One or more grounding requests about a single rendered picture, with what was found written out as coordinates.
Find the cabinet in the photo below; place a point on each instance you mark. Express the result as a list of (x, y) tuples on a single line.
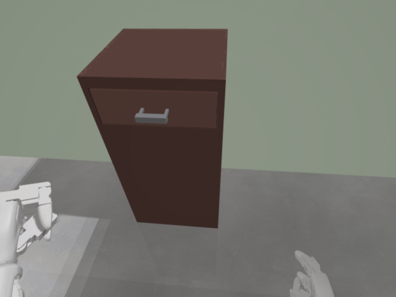
[(170, 174)]

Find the handle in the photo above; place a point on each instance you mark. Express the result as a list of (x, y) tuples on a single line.
[(142, 117)]

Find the robot left hand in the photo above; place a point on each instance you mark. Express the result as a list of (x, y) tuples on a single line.
[(31, 202)]

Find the robot right hand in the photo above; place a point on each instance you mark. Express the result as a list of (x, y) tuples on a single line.
[(318, 285)]

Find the left robot forearm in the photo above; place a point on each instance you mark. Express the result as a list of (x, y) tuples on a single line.
[(10, 275)]

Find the drawer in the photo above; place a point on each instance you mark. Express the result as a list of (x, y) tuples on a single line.
[(186, 108)]

